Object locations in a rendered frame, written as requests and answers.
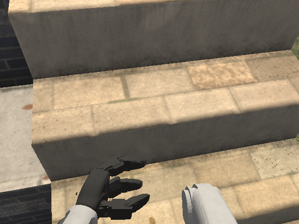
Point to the left robot forearm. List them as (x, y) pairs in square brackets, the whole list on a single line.
[(79, 214)]

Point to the robot left hand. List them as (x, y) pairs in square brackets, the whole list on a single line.
[(98, 187)]

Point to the right robot thigh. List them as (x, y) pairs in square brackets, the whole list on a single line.
[(203, 204)]

